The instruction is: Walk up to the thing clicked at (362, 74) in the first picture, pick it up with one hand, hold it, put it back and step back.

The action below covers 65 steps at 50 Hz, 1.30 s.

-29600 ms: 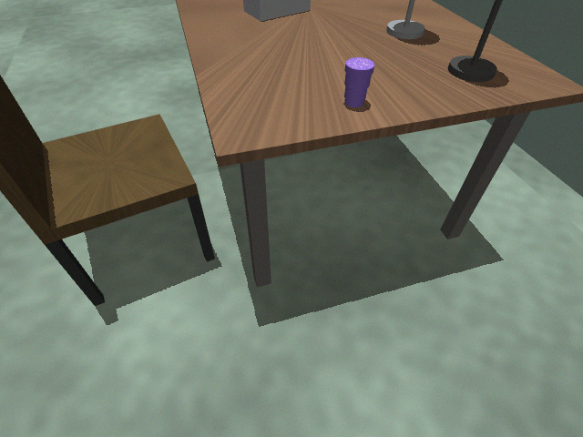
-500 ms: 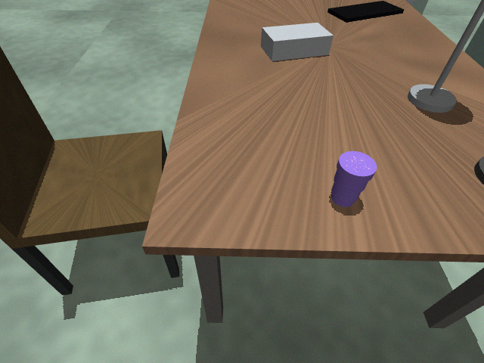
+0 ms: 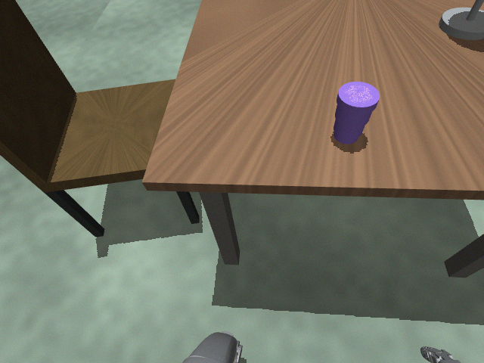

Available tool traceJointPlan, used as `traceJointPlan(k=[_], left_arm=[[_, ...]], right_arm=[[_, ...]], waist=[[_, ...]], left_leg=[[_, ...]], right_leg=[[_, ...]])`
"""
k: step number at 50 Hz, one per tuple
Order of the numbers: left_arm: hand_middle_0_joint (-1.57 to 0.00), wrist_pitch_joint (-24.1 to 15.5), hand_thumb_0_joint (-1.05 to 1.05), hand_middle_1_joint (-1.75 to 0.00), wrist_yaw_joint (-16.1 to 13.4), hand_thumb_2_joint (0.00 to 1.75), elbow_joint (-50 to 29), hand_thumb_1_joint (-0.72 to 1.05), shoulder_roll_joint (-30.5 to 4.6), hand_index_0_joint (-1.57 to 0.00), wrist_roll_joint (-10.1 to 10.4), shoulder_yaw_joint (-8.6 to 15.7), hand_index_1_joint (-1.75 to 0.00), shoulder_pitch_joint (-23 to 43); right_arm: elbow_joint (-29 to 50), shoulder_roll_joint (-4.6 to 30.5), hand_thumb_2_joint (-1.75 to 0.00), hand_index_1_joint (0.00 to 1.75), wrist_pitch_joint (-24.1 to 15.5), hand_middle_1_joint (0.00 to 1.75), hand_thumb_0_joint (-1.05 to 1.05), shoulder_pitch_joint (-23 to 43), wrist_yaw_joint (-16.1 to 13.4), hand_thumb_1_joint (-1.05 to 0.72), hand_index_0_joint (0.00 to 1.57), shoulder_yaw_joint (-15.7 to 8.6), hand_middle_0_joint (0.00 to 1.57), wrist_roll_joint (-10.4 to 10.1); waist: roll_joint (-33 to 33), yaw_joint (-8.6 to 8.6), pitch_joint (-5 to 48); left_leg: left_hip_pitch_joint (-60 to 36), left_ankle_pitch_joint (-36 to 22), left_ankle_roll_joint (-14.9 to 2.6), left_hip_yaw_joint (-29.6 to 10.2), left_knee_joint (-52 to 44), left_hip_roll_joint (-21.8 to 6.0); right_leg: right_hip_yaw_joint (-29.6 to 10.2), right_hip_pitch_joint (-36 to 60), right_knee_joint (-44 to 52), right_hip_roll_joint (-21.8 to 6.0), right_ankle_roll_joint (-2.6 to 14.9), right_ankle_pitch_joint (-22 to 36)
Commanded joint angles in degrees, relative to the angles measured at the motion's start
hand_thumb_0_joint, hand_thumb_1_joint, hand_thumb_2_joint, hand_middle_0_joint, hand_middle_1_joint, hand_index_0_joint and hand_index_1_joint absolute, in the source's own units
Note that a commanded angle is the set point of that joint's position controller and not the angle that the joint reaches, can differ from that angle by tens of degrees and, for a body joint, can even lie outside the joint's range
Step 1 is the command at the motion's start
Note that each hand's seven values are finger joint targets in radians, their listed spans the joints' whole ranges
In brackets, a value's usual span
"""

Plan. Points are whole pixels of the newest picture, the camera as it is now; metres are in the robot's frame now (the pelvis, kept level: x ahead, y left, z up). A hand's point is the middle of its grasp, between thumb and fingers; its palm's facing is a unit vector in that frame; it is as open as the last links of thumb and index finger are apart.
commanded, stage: step back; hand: right
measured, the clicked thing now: (351, 116) +0.57 -0.19 +0.04
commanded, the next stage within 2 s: none
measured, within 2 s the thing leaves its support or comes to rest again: neither
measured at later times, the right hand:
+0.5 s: hand out of the picture +0.01 -0.20 -0.13, palm faces -0.08 +0.91 -0.41, open 7.4 cm
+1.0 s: hand out of the picture -0.22 -0.22 -0.17, palm faces -0.04 +0.91 -0.40, open 7.4 cm
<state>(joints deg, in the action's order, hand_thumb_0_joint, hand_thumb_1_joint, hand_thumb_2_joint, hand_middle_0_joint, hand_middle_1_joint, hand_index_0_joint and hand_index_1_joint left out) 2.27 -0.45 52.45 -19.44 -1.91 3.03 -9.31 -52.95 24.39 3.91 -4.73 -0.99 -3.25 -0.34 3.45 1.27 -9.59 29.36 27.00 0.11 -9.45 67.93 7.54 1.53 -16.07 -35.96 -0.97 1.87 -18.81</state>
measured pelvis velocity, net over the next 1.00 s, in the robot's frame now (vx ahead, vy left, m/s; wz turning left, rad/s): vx -0.28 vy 0.06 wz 0.01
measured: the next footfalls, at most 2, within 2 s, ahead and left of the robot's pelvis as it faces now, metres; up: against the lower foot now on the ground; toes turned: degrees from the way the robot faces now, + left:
left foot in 0.28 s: -0.05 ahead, +0.16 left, +0.00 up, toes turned +3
right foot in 0.66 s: -0.19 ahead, -0.08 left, +0.00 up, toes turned -2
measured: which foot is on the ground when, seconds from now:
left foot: up 0.00-0.26, down 0.28-0.70, up 0.72-1.00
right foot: down 0.00-0.28, up 0.30-0.64, down 0.66-1.00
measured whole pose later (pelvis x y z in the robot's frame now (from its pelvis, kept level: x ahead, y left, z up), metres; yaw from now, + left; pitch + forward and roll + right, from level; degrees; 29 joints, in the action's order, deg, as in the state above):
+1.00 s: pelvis -0.28 +0.06 -0.01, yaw +1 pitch -1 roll +1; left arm 1.9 -1.6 44.0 -22.3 -1.7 3.4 -7.1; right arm -51.4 24.1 3.8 -11.2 -0.9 -3.7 0.6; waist 1.1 -0.3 -9.8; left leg 16.1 26.1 0.6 -3.4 42.1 1.7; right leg 0.5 -22.4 -40.0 -3.9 -1.3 -16.3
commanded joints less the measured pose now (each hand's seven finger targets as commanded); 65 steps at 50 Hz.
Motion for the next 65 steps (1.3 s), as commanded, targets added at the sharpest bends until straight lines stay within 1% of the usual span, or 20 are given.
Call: traceJointPlan(k=[1,7,12,13,14,15,19,30,33,34,35,36,39,43,47,50,52,53,56,65], left_arm=[[-0.20,-2.47,0.00,-0.30,-2.25,0.90,-6.74,0.90,-15.44,-0.20,0.26,4.50,-0.30,-1.18],[-0.20,-1.96,0.00,-0.30,-2.71,0.90,-8.48,0.90,-17.19,-0.20,0.76,5.44,-0.30,-3.95],[-0.20,-1.47,0.00,-0.30,-2.13,0.90,-11.18,0.90,-18.99,-0.20,1.14,5.07,-0.30,3.78],[-0.20,-1.07,0.00,-0.30,-1.95,0.90,-11.13,0.90,-16.82,-0.20,1.43,4.28,-0.30,2.65],[-0.20,-1.11,0.00,-0.30,-1.94,0.90,-11.71,0.90,-13.26,-0.20,1.73,3.55,-0.30,1.86],[-0.20,-0.83,0.00,-0.30,-2.87,0.90,-11.34,0.90,-14.94,-0.20,1.65,4.48,-0.30,5.39],[-0.20,-0.54,0.00,-0.30,-2.67,0.90,-6.56,0.90,-13.94,-0.20,2.19,4.74,-0.30,-2.23],[-0.20,-1.89,0.00,-0.30,-1.08,0.90,-5.85,0.90,-12.84,-0.20,1.00,4.09,-0.30,-7.59],[-0.20,-2.53,0.00,-0.30,-0.91,0.90,-3.80,0.90,-14.61,-0.20,-0.12,5.00,-0.30,-12.22],[-0.20,-2.81,0.00,-0.30,-0.82,0.90,-4.99,0.90,-18.43,-0.20,-0.87,6.17,-0.30,-11.41],[-0.20,-2.46,0.00,-0.30,-0.72,0.90,-7.04,0.90,-24.51,-0.20,-0.75,7.37,-0.30,-7.38],[-0.20,-3.01,0.00,-0.30,-1.10,0.90,-9.23,0.90,-24.62,-0.20,-0.91,7.27,-0.30,-2.67],[-0.20,-2.84,0.00,-0.30,-1.73,0.90,-11.07,0.90,-17.69,-0.20,-0.56,5.69,-0.30,5.25],[-0.20,-2.21,0.00,-0.30,-2.17,0.90,-10.52,0.90,-15.84,-0.20,-0.75,5.15,-0.30,-1.70],[-0.20,-1.41,0.00,-0.30,-2.40,0.90,-11.18,0.90,-17.26,-0.20,-0.01,5.21,-0.30,-1.01],[-0.20,-0.20,0.00,-0.30,-1.70,0.90,-12.12,0.90,-15.70,-0.20,1.07,3.95,-0.30,1.62],[-0.20,0.02,0.00,-0.30,-2.22,0.90,-12.83,0.90,-14.50,-0.20,1.67,4.08,-0.30,4.68],[-0.20,0.20,0.00,-0.30,-2.80,0.90,-12.01,0.90,-15.31,-0.20,0.79,4.78,-0.30,6.89],[-0.20,0.35,0.00,-0.30,-2.01,0.90,-8.38,0.90,-14.59,-0.20,2.04,4.53,-0.30,-0.26],[-0.20,-1.14,0.00,-0.30,-0.43,0.90,-6.74,0.90,-11.95,-0.20,0.55,3.69,-0.30,-2.38]], right_arm=[[4.48,9.27,-0.90,0.30,-1.08,0.30,0.00,-0.34,-0.85,-0.90,0.20,-1.30,0.20,0.91],[5.32,9.08,-0.90,0.30,-1.46,0.30,0.00,-0.92,-0.29,-0.90,0.20,-1.47,0.20,1.24],[2.39,9.32,-0.90,0.30,-1.49,0.30,0.00,-10.10,1.12,-0.90,0.20,-3.09,0.20,1.72],[2.87,10.36,-0.90,0.30,-1.73,0.30,0.00,-10.16,1.17,-0.90,0.20,-3.55,0.20,2.54],[4.02,15.18,-0.90,0.30,-1.88,0.30,0.00,-8.40,1.31,-0.90,0.20,-4.51,0.20,3.06],[4.99,18.99,-0.90,0.30,-1.76,0.30,0.00,-6.26,1.56,-0.90,0.20,-5.05,0.20,2.11],[7.45,11.64,-0.90,0.30,-1.95,0.30,0.00,4.30,0.10,-0.90,0.20,-2.78,0.20,2.47],[9.21,11.96,-0.90,0.30,-1.40,0.30,0.00,-0.15,0.28,-0.90,0.20,-3.52,0.20,1.81],[9.32,10.86,-0.90,0.30,-0.63,0.30,0.00,0.98,0.67,-0.90,0.20,-3.27,0.20,0.94],[10.21,8.19,-0.90,0.30,-0.71,0.30,0.00,0.75,0.88,-0.90,0.20,-2.54,0.20,0.58],[11.05,7.50,-0.90,0.30,-0.65,0.30,0.00,5.17,0.34,-0.90,0.20,-2.65,0.20,0.54],[10.52,9.79,-0.90,0.30,-0.14,0.30,0.00,4.44,-0.10,-0.90,0.20,-3.50,0.20,0.90],[7.36,8.96,-0.90,0.30,-0.91,0.30,0.00,-3.71,-0.26,-0.90,0.20,-3.15,0.20,-0.53],[8.28,7.95,-0.90,0.30,-1.45,0.30,0.00,-2.26,-0.69,-0.90,0.20,-2.25,0.20,0.54],[7.55,8.01,-0.90,0.30,-2.06,0.30,0.00,-5.04,-0.44,-0.90,0.20,-2.51,0.20,1.27],[4.70,9.11,-0.90,0.30,-2.88,0.30,0.00,-10.24,-0.26,-0.90,0.20,-3.57,0.20,2.03],[6.62,19.82,-0.90,0.30,-2.74,0.30,0.00,-6.75,0.55,-0.90,0.20,-5.23,0.20,2.21],[6.35,19.06,-0.90,0.30,-3.01,0.30,0.00,-5.94,0.38,-0.90,0.20,-5.34,0.20,2.39],[7.65,12.46,-0.90,0.30,-3.22,0.30,0.00,1.55,-0.48,-0.90,0.20,-2.91,0.20,2.62],[8.10,13.18,-0.90,0.30,-1.80,0.30,0.00,-3.01,-0.33,-0.90,0.20,-3.38,0.20,1.97]], waist=[[-9.89,2.04,11.06],[-13.76,3.20,15.26],[-12.21,-3.53,16.60],[-7.26,-4.22,15.19],[7.83,-3.73,14.75],[11.65,-5.67,13.59],[5.95,0.91,7.10],[7.76,-1.86,14.28],[3.25,0.77,13.85],[-8.68,0.32,11.56],[-20.58,3.70,8.15],[-16.61,2.06,4.75],[-10.33,-3.44,7.17],[-11.97,1.71,9.68],[-16.09,1.28,12.42],[-10.81,-1.59,14.10],[10.54,-3.74,12.80],[7.74,-4.45,10.03],[3.49,1.48,8.05],[8.48,-1.29,15.56]], left_leg=[[5.65,1.89,0.74,-0.68,-1.90,-2.62],[-0.20,3.60,0.74,4.46,-16.54,-5.60],[-17.83,-9.54,-1.94,9.26,-35.81,-6.61],[-20.28,-16.10,-3.62,3.97,-41.99,-10.39],[-23.12,-27.79,-8.89,-13.46,-45.69,-23.11],[-15.04,-33.25,-17.05,-18.83,-48.58,-29.69],[-12.45,-32.19,-13.89,-4.69,-45.88,-23.15],[-22.34,-26.87,-13.20,-1.14,-40.90,-23.02],[-10.17,-15.92,-6.92,1.16,-36.98,-19.67],[0.06,-4.77,-2.96,5.27,-28.20,-12.98],[0.59,6.71,0.04,6.80,-11.36,-3.79],[-0.96,7.44,0.87,-2.70,-0.21,-5.39],[-3.54,-0.02,0.38,-1.51,5.25,-0.79],[1.68,3.89,1.54,2.03,-7.39,-2.73],[-5.42,3.06,0.49,6.44,-25.83,-6.81],[-17.88,-17.55,-1.23,7.10,-45.30,-7.77],[-13.39,-34.29,-15.56,-20.02,-48.39,-29.17],[-7.86,-31.56,-18.39,-23.12,-49.77,-31.40],[-10.68,-32.84,-12.70,-4.83,-45.15,-22.49],[-24.07,-36.98,-12.23,-2.21,-37.24,-21.44]], right_leg=[[-13.39,16.97,6.79,-15.41,10.04,40.21],[-13.68,20.25,4.49,-16.98,11.48,44.64],[-9.64,3.78,0.74,-14.63,7.01,27.98],[-7.41,-1.96,-4.11,-10.45,3.49,19.09],[-2.52,-11.73,-15.45,0.57,-0.04,1.42],[-6.38,-11.11,-27.10,6.94,-0.90,-22.18],[-11.23,-14.08,-42.10,6.46,-0.83,-11.40],[-1.73,-0.88,-3.49,2.02,-2.79,-6.56],[-4.23,9.66,10.41,0.45,0.56,3.29],[-20.80,10.31,14.40,-9.80,4.58,0.37],[-34.79,-2.50,20.70,-22.50,14.91,3.03],[-36.12,-9.27,20.34,-24.92,16.90,7.15],[-13.98,-5.65,11.55,-13.25,9.94,23.33],[-12.75,10.43,6.89,-12.27,9.80,30.51],[-14.70,12.48,3.43,-14.58,9.61,35.09],[-11.04,3.49,-4.91,-9.45,4.46,25.06],[-5.95,-8.53,-24.33,6.12,-1.03,-19.56],[-12.54,-7.79,-33.33,6.55,-0.77,-20.66],[-12.00,-10.93,-39.79,6.33,-0.65,-10.72],[-1.83,-0.29,2.76,2.47,-1.81,-4.75]])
